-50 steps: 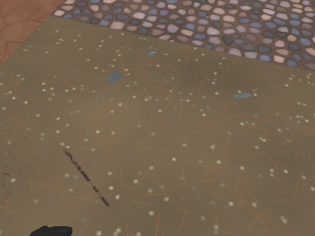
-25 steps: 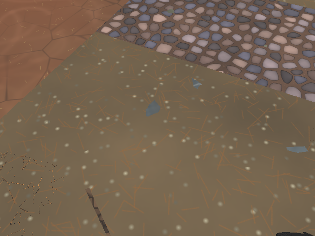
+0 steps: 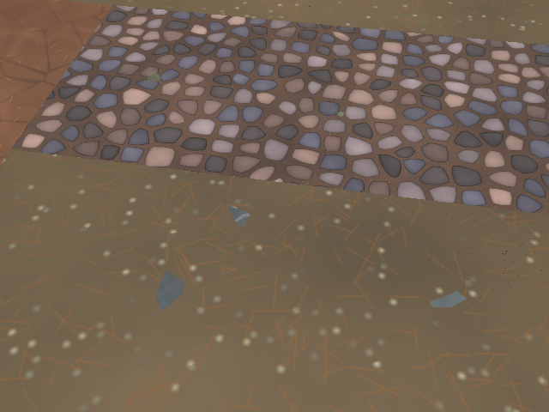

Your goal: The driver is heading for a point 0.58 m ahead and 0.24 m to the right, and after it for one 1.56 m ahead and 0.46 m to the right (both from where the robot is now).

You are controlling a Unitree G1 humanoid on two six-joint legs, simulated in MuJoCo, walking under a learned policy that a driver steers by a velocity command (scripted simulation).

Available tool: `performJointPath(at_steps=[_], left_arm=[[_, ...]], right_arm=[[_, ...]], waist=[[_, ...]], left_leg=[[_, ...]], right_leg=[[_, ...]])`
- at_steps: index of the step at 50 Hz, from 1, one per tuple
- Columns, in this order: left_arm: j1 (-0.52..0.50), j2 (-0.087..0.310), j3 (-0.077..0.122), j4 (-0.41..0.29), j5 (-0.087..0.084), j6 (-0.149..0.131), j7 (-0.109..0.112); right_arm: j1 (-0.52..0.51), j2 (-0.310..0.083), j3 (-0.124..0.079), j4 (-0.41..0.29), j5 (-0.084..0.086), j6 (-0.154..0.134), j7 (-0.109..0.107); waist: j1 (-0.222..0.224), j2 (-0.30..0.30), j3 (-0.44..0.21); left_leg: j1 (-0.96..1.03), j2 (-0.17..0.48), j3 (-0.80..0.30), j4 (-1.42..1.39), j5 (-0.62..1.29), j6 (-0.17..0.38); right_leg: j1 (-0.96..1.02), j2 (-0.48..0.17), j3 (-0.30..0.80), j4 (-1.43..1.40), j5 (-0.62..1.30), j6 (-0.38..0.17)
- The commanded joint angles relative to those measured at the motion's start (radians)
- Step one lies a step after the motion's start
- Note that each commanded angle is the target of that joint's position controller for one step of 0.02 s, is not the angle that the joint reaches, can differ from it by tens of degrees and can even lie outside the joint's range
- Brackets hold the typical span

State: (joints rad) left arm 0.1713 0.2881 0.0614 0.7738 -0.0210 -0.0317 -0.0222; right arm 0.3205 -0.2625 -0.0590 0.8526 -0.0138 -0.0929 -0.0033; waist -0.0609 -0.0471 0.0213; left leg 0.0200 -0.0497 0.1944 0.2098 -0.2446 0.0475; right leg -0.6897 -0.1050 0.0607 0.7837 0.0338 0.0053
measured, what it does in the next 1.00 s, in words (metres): walks ahead, turning right: right foot, then left foot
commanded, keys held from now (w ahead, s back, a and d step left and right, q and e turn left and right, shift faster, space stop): w+e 1.00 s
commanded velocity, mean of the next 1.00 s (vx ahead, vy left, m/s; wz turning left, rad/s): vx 0.50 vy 0.00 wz -0.57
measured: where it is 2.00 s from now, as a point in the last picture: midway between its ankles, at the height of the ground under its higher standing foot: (399, 291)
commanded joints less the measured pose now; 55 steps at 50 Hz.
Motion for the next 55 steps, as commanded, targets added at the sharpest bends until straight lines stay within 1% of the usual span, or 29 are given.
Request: performJointPath(at_steps=[1, 4, 6, 8, 9, 10, 11, 12, 13, 14, 15, 16, 19, 23, 25, 28, 31, 32, 33, 34, 35, 36, 37, 38, 40, 45, 50, 53, 55], left_arm=[[-0.125, 0.021, -0.006, -0.109, 0.002, -0.014, -0.020], [-0.170, 0.029, -0.003, -0.153, 0.000, -0.013, -0.040], [-0.129, 0.058, 0.012, -0.164, -0.001, -0.008, -0.047], [0.062, 0.126, 0.052, -0.129, -0.004, -0.002, -0.039], [0.230, 0.190, 0.086, -0.089, -0.003, 0.005, -0.022], [0.259, 0.300, 0.107, -0.079, -0.008, 0.008, -0.002], [0.259, 0.273, 0.092, -0.116, -0.001, -0.009, -0.007], [0.235, 0.203, 0.072, -0.110, 0.007, -0.021, -0.010], [0.185, 0.169, 0.062, -0.112, 0.003, -0.029, -0.009], [0.116, 0.142, 0.054, -0.121, 0.002, -0.032, -0.009], [0.071, 0.109, 0.042, -0.137, 0.010, -0.034, -0.005], [0.053, 0.106, 0.040, -0.149, 0.016, -0.033, -0.001], [0.070, 0.143, 0.050, -0.145, 0.010, -0.036, 0.016], [0.120, 0.166, 0.057, -0.127, 0.001, -0.022, 0.036], [0.157, 0.172, 0.059, -0.113, -0.001, -0.017, 0.037], [0.184, 0.158, 0.058, -0.100, -0.007, -0.011, 0.040], [0.155, 0.141, 0.055, -0.107, -0.001, -0.004, 0.043], [0.156, 0.098, 0.040, -0.114, 0.004, -0.006, 0.040], [0.187, 0.033, 0.016, -0.129, 0.022, -0.008, 0.038], [0.311, 0.013, 0.006, -0.165, -0.018, -0.017, 0.037], [0.288, 0.125, 0.026, -0.129, -0.025, -0.014, 0.042], [0.183, 0.167, 0.039, -0.141, -0.015, -0.008, 0.041], [0.141, 0.155, 0.039, -0.146, -0.005, -0.003, 0.042], [0.111, 0.142, 0.042, -0.157, 0.003, -0.003, 0.039], [0.120, 0.105, 0.039, -0.162, -0.009, 0.005, 0.028], [0.045, 0.060, 0.025, -0.202, -0.003, 0.015, 0.020], [-0.089, 0.034, 0.009, -0.232, -0.002, 0.000, -0.011], [-0.154, 0.037, 0.008, -0.263, -0.006, 0.000, -0.029], [-0.148, 0.061, 0.019, -0.275, -0.003, 0.003, -0.036]], right_arm=[[-0.012, -0.171, -0.041, -0.043, 0.011, 0.000, -0.011], [0.009, -0.187, -0.048, -0.025, 0.024, 0.028, -0.014], [-0.013, -0.216, -0.056, -0.032, 0.029, 0.043, -0.023], [-0.040, -0.237, -0.061, -0.042, 0.033, 0.058, -0.032], [-0.053, -0.225, -0.053, -0.053, 0.032, 0.054, -0.036], [0.024, -0.084, -0.012, -0.101, -0.009, 0.032, -0.022], [-0.008, -0.099, -0.001, -0.123, 0.011, -0.013, -0.005], [-0.117, -0.162, -0.019, -0.152, 0.050, -0.041, 0.010], [-0.148, -0.157, -0.013, -0.165, 0.055, -0.056, 0.011], [-0.150, -0.151, -0.016, -0.153, 0.031, -0.059, 0.004], [-0.137, -0.166, -0.026, -0.145, 0.013, -0.049, 0.000], [-0.120, -0.165, -0.029, -0.144, 0.008, -0.035, 0.002], [-0.136, -0.121, -0.018, -0.158, -0.003, -0.008, -0.001], [-0.295, -0.079, 0.003, -0.199, 0.002, -0.008, 0.005], [-0.348, -0.089, 0.001, -0.215, 0.015, -0.014, 0.013], [-0.364, -0.129, -0.013, -0.227, 0.024, -0.026, 0.023], [-0.252, -0.163, -0.035, -0.201, 0.024, -0.041, 0.024], [-0.153, -0.192, -0.049, -0.183, 0.012, -0.046, 0.017], [-0.008, -0.246, -0.063, -0.170, 0.000, -0.046, 0.009], [0.049, -0.312, -0.078, -0.133, -0.007, -0.031, 0.019], [0.005, -0.205, -0.056, -0.158, 0.014, -0.028, 0.023], [-0.035, -0.154, -0.041, -0.165, 0.018, -0.021, 0.018], [-0.078, -0.137, -0.032, -0.169, 0.008, -0.016, 0.017], [-0.102, -0.116, -0.026, -0.160, 0.004, -0.012, 0.014], [-0.110, -0.102, -0.022, -0.145, 0.002, -0.017, 0.009], [-0.087, -0.154, -0.040, -0.106, 0.007, -0.022, 0.004], [-0.062, -0.187, -0.045, -0.077, 0.015, -0.004, -0.002], [-0.025, -0.213, -0.053, -0.054, 0.029, 0.012, -0.002], [-0.029, -0.238, -0.061, -0.050, 0.040, 0.024, -0.004]], waist=[[-0.019, 0.070, 0.075], [-0.016, 0.082, 0.076], [0.029, 0.123, 0.022], [0.145, 0.138, -0.090], [0.234, 0.087, -0.173], [0.149, -0.168, -0.241], [0.160, -0.133, -0.401], [0.194, -0.056, -0.295], [0.158, -0.003, -0.183], [0.107, 0.055, -0.110], [0.075, 0.043, -0.083], [0.052, 0.025, -0.073], [0.042, 0.022, -0.049], [0.104, -0.024, -0.020], [0.130, -0.036, -0.022], [0.126, -0.052, -0.025], [0.054, -0.086, -0.046], [0.006, -0.064, -0.118], [-0.036, 0.080, -0.260], [0.035, 0.440, -0.330], [0.009, 0.284, -0.233], [-0.014, 0.195, -0.124], [0.003, 0.126, -0.073], [0.015, 0.123, -0.030], [0.038, 0.169, -0.018], [0.032, 0.122, 0.003], [-0.015, 0.105, 0.038], [-0.027, 0.106, 0.063], [0.001, 0.122, 0.048]], left_leg=[[-0.007, 0.304, -0.054, -0.076, 0.388, 0.109], [0.100, 0.333, -0.021, 0.001, 0.553, 0.095], [0.129, 0.334, 0.007, 0.124, 0.881, 0.073], [0.074, 0.309, 0.031, 0.407, 1.048, 0.042], [-0.108, 0.266, 0.037, 0.664, 0.857, 0.002], [-0.557, 0.098, 0.011, 1.031, -0.021, -0.063], [-0.743, -0.018, -0.239, 1.223, -0.363, -0.071], [-0.839, 0.051, -0.308, 1.217, -0.279, -0.047], [-0.827, 0.096, -0.297, 1.128, -0.190, -0.029], [-0.773, 0.132, -0.288, 1.028, -0.139, -0.034], [-0.702, 0.155, -0.289, 0.965, -0.102, -0.043], [-0.652, 0.160, -0.288, 0.934, -0.081, -0.056], [-0.617, 0.150, -0.253, 0.787, -0.013, -0.108], [-0.542, 0.091, -0.237, 0.463, 0.261, -0.129], [-0.497, 0.063, -0.240, 0.380, 0.329, -0.128], [-0.479, 0.057, -0.283, 0.301, 0.283, -0.104], [-0.341, 0.054, -0.268, 0.248, 0.188, -0.049], [-0.172, 0.101, -0.295, 0.240, 0.170, -0.012], [0.081, 0.282, -0.480, 0.243, 0.094, 0.046], [0.304, 0.468, -0.977, 0.107, -0.205, 0.197], [0.244, 0.454, -0.984, 0.067, -0.399, 0.174], [0.135, 0.414, -0.809, 0.066, -0.328, 0.133], [0.029, 0.372, -0.680, 0.057, -0.177, 0.114], [-0.044, 0.337, -0.589, 0.040, -0.066, 0.114], [-0.114, 0.297, -0.461, -0.003, 0.039, 0.108], [-0.092, 0.318, -0.295, -0.057, 0.227, 0.146], [-0.061, 0.293, -0.124, -0.057, 0.312, 0.110], [0.008, 0.320, -0.079, -0.036, 0.366, 0.094], [0.055, 0.331, -0.043, 0.040, 0.593, 0.075]], right_leg=[[-0.021, 0.001, -0.049, -0.101, 0.035, -0.020], [-0.030, 0.028, -0.099, -0.152, -0.069, -0.055], [0.080, 0.089, -0.157, -0.152, -0.169, -0.094], [0.347, 0.163, -0.185, -0.185, -0.208, -0.149], [0.636, 0.148, -0.100, -0.256, -0.157, -0.195], [0.991, -0.108, 0.379, -0.282, -0.209, -0.345], [1.123, -0.243, 0.803, -0.450, -0.322, -0.472], [1.063, -0.211, 0.665, -0.485, -0.293, -0.406], [0.918, -0.164, 0.518, -0.486, -0.226, -0.363], [0.770, -0.118, 0.417, -0.493, -0.124, -0.328], [0.670, -0.086, 0.349, -0.513, -0.030, -0.313], [0.605, -0.070, 0.327, -0.534, 0.013, -0.313], [0.483, -0.039, 0.245, -0.560, 0.106, -0.313], [0.406, 0.035, 0.174, -0.544, -0.022, -0.242], [0.409, 0.025, 0.207, -0.531, -0.094, -0.225], [0.494, -0.013, 0.301, -0.455, -0.170, -0.207], [0.520, -0.011, 0.355, -0.339, -0.148, -0.172], [0.479, 0.040, 0.315, -0.201, -0.133, -0.140], [0.354, 0.118, 0.212, 0.093, -0.334, -0.098], [0.009, 0.210, 0.114, 0.383, -0.659, -0.049], [-0.092, 0.129, 0.142, 0.500, -0.593, -0.032], [-0.112, 0.100, 0.112, 0.520, -0.500, -0.026], [-0.073, 0.066, 0.088, 0.502, -0.430, -0.020], [-0.056, 0.040, 0.087, 0.456, -0.385, -0.016], [0.006, 0.006, 0.065, 0.408, -0.345, -0.014], [-0.064, -0.015, 0.043, 0.249, -0.220, 0.010], [0.000, 0.004, -0.038, -0.018, -0.020, -0.005], [0.017, 0.019, -0.077, -0.110, -0.053, -0.034], [0.077, 0.057, -0.117, -0.146, -0.141, -0.070]])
